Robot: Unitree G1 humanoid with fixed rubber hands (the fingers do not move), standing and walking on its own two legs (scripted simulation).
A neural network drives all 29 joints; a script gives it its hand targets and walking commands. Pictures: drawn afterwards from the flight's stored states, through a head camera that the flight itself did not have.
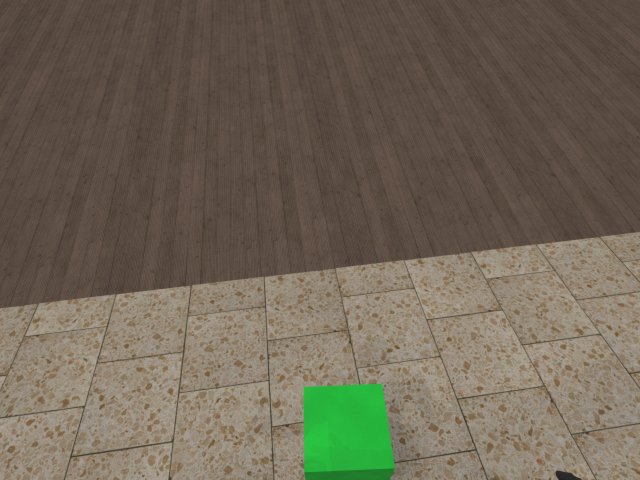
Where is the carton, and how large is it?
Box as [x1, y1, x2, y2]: [304, 384, 394, 479]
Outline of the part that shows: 381,384 304,387 304,472 306,479 389,479 394,468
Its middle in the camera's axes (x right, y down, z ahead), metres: +0.07 +0.54 +1.04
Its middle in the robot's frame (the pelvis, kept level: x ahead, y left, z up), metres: +0.38 -0.04 -0.66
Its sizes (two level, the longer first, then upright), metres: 0.210 0.200 0.250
